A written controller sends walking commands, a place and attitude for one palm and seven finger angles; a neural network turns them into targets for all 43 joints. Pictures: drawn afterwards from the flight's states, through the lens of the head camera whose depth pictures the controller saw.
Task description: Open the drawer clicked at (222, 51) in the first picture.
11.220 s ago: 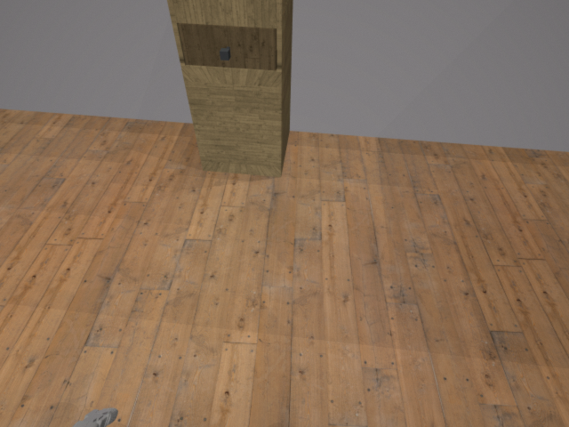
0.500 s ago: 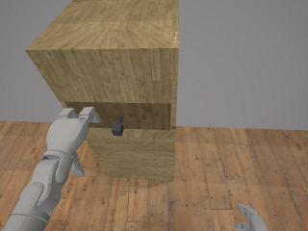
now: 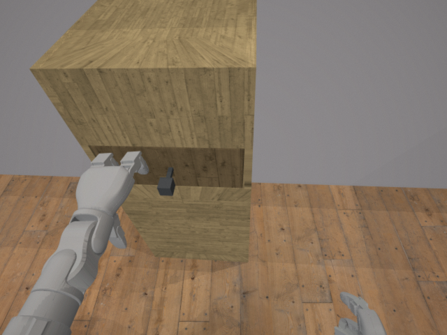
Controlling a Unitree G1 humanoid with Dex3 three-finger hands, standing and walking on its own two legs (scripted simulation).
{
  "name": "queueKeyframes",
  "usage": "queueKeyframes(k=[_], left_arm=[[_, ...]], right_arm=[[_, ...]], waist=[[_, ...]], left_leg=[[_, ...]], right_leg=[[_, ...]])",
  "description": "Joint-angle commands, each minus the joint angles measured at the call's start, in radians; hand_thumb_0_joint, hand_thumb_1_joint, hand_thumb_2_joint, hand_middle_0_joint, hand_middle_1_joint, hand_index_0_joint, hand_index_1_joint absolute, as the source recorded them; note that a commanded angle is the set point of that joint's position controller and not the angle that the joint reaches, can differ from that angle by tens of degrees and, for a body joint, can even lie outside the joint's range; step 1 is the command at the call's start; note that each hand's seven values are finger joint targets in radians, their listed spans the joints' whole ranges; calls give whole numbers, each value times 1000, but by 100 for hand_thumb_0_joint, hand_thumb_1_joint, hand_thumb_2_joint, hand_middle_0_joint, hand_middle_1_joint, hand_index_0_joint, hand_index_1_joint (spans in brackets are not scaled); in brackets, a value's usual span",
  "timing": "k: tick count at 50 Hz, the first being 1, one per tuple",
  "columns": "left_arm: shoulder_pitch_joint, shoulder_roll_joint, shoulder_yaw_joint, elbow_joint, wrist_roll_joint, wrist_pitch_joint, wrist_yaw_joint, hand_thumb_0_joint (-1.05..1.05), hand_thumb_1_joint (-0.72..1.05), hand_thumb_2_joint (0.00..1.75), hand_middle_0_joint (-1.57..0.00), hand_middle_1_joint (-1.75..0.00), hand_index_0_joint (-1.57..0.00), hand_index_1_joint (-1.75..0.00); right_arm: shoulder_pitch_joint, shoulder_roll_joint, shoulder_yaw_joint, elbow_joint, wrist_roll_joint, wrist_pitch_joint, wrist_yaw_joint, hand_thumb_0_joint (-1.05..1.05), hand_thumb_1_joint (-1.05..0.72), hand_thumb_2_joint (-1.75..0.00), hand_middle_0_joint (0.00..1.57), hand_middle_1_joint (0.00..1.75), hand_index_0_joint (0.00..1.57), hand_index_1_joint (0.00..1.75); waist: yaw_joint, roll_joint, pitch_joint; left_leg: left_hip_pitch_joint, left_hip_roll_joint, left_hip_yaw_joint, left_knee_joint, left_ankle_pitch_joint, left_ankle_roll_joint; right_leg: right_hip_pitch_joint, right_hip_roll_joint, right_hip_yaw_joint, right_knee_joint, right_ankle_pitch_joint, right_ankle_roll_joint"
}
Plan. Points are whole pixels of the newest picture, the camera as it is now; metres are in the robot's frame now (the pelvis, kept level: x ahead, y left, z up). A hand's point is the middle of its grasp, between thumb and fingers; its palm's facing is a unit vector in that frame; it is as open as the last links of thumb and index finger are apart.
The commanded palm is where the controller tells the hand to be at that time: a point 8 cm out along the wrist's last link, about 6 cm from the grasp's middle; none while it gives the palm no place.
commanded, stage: move the hooked fingers above the handle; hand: left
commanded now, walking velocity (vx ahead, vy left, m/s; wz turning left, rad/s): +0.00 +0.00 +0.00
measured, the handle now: (168, 180) +0.48 +0.21 -0.09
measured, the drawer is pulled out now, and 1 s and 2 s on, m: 0.00 0.00 0.00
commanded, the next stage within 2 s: none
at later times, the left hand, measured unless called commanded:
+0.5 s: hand (137, 192) +0.37 +0.23 +0.01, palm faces -0.04 -0.05 -1.00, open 13.9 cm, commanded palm +0.36 +0.23 +0.07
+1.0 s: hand (152, 185) +0.42 +0.22 -0.02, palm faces -0.10 -0.03 -0.99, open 13.9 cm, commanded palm +0.41 +0.22 +0.04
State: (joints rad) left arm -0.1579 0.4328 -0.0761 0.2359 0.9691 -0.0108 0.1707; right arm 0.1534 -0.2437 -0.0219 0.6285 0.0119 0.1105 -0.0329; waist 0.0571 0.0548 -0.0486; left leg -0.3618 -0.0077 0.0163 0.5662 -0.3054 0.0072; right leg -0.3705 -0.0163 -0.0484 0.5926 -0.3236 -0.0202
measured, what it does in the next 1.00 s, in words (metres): stands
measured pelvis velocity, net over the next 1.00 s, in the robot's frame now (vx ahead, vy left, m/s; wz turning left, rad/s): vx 0.00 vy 0.00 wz -0.02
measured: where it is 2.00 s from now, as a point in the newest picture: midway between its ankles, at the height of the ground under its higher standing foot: outside the picture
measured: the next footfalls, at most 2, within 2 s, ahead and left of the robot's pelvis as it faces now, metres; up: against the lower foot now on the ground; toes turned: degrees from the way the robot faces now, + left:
none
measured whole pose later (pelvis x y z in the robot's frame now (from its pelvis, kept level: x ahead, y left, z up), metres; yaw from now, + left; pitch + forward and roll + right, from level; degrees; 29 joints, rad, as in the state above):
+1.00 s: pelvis +0.00 +0.00 -0.02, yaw -1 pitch +16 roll +0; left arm -0.57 0.41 -0.08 0.87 1.06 -0.06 0.32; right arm 0.31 -0.25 -0.07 0.69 0.00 0.12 -0.04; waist -0.05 0.04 -0.13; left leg -0.65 0.01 0.03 0.74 -0.37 0.01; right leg -0.65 0.00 -0.04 0.74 -0.36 -0.02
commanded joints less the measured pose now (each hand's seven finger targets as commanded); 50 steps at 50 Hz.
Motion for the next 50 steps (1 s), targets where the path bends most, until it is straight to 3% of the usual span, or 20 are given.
queueKeyframes(k=[1, 3, 6, 8, 9, 13, 15, 17, 20, 23, 27, 31, 33, 36, 39, 41, 45, 50], left_arm=[[-341, 173, 80, -112, 14, 29, 49, 0, -50, 30, -30, -120, -30, -120], [-378, 162, 58, -104, 15, 30, 46, 0, -50, 30, -30, -120, -30, -120], [-411, 200, 87, -66, 20, 13, 46, 0, -50, 30, -30, -120, -30, -120], [-423, 189, 83, -65, 22, -5, 52, 0, -50, 30, -30, -120, -30, -120], [-435, 213, 106, -57, 26, -12, 59, 0, -50, 30, -30, -120, -30, -120], [-423, 193, 111, 12, 32, -21, 92, 0, -50, 30, -30, -120, -30, -120], [-410, 222, 143, 54, 42, -13, 109, 0, -50, 30, -30, -120, -30, -120], [-445, 183, 104, 79, 48, 1, 119, 0, -50, 30, -30, -120, -30, -120], [-460, 192, 104, 114, 55, 14, 127, 0, -50, 30, -30, -120, -30, -120], [-555, 148, 47, 124, 57, 7, 125, 0, -50, 30, -30, -120, -30, -120], [-596, 159, 57, 130, 65, -29, 135, 0, -50, 30, -30, -120, -30, -120], [-618, 165, 80, 233, 80, -41, 167, 0, -50, 30, -30, -120, -30, -120], [-648, 178, 88, 285, 92, -34, 186, 0, -50, 30, -30, -120, -30, -120], [-688, 223, 118, 375, 106, -11, 208, 0, -50, 30, -30, -120, -30, -120], [-734, 231, 115, 401, 113, -2, 214, 0, -50, 30, -30, -120, -30, -120], [-730, 209, 97, 409, 103, -9, 207, 0, -50, 30, -30, -120, -30, -120], [-754, 147, 45, 445, 88, -42, 179, 0, -50, 30, -30, -120, -30, -120], [-855, 166, 57, 455, 112, -93, 205, 0, -50, 30, -30, -120, -30, -120]], right_arm=[[-42, -115, -47, -126, 6, -31, -10, 0, -90, -90, 20, 30, 20, 30], [-32, -118, -51, -128, 4, -30, -11, 0, -90, -90, 20, 30, 20, 30], [-8, -122, -54, -118, 1, -26, -17, 0, -90, -90, 20, 30, 20, 30], [5, -119, -59, -117, -2, -27, -19, 0, -90, -90, 20, 30, 20, 30], [12, -124, -60, -113, -3, -26, -19, 0, -90, -90, 20, 30, 20, 30], [31, -120, -65, -108, 1, -24, -17, 0, -90, -90, 20, 30, 20, 30], [40, -124, -67, -106, 3, -22, -15, 0, -90, -90, 20, 30, 20, 30], [46, -125, -68, -104, 5, -21, -13, 0, -90, -90, 20, 30, 20, 30], [66, -132, -74, -100, 7, -19, -11, 0, -90, -90, 20, 30, 20, 30], [84, -133, -79, -89, 5, -21, -14, 0, -90, -90, 20, 30, 20, 30], [110, -130, -86, -78, -2, -23, -18, 0, -90, -90, 20, 30, 20, 30], [131, -132, -87, -59, -3, -20, -16, 0, -90, -90, 20, 30, 20, 30], [134, -132, -84, -57, -3, -17, -17, 0, -90, -90, 20, 30, 20, 30], [146, -136, -80, -54, 0, -16, -19, 0, -90, -90, 20, 30, 20, 30], [162, -140, -83, -54, -4, -14, -21, 0, -90, -90, 20, 30, 20, 30], [179, -137, -87, -56, -4, -14, -21, 0, -90, -90, 20, 30, 20, 30], [210, -141, -94, -37, -8, -14, -19, 0, -90, -90, 20, 30, 20, 30], [241, -144, -100, -9, -17, -13, -17, 0, -90, -90, 20, 30, 20, 30]], waist=[[-28, -59, -257], [-33, -48, -282], [-35, -61, -300], [-33, -53, -327], [-30, -53, -329], [-28, -57, -316], [-18, -64, -320], [-33, -55, -311], [-39, -57, -339], [-68, -59, -345], [-68, -26, -393], [-77, -64, -353], [-76, -52, -339], [-77, -64, -334], [-83, -51, -405], [-88, -49, -448], [-120, -70, -434], [-141, -30, -422]], left_leg=[[76, -38, 9, -24, 304, 31], [82, -38, 10, -17, 300, 33], [66, -40, 2, -6, 303, 36], [67, -39, 4, 5, 328, 36], [61, -38, 1, 6, 334, 35], [27, -37, 10, 16, 332, 34], [0, -37, 11, 16, 325, 32], [-1, -34, 16, 20, 319, 31], [-2, -34, 17, 28, 321, 34], [9, -30, 17, 37, 307, 37], [29, -31, 9, 60, 341, 38], [-18, -31, 9, 75, 317, 38], [-53, -34, 12, 77, 287, 35], [-101, -35, 16, 78, 234, 38], [-100, -37, 21, 96, 265, 39], [-84, -35, 25, 107, 297, 41], [-88, -30, 17, 128, 311, 44], [-105, -24, 1, 160, 288, 43]], right_leg=[[87, 35, 22, -48, 311, -15], [84, 34, 27, -45, 310, -14], [88, 35, 29, -32, 316, -17], [87, 35, 28, -19, 341, -17], [89, 36, 28, -17, 342, -19], [70, 38, 28, -4, 351, -19], [80, 39, 30, 4, 344, -21], [49, 41, 25, 6, 335, -21], [50, 43, 28, 9, 332, -21], [17, 42, 29, 8, 321, -19], [2, 44, 30, 26, 335, -23], [-34, 46, 24, 35, 320, -22], [-50, 45, 23, 42, 297, -23], [-60, 44, 26, 44, 250, -21], [-39, 44, 34, 57, 293, -20], [-22, 44, 36, 63, 343, -17], [-60, 46, 35, 67, 358, -14], [-158, 50, 33, 91, 296, -20]])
